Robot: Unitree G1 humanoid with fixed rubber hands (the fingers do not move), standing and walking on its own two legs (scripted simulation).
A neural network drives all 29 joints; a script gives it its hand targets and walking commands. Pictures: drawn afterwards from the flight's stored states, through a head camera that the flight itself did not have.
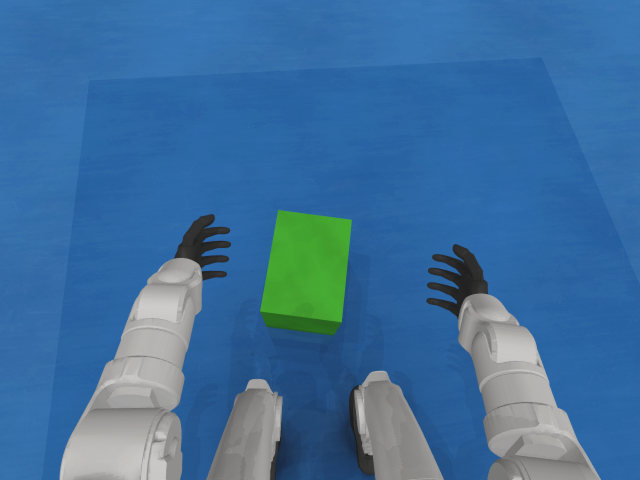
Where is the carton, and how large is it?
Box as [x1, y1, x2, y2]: [260, 210, 351, 335]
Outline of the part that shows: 278,210 260,309 266,326 333,335 341,322 351,220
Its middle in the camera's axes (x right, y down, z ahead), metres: -0.03 +0.08 +1.02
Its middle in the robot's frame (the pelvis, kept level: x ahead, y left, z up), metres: +0.52 +0.00 -0.56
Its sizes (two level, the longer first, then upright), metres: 0.259 0.187 0.205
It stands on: the floor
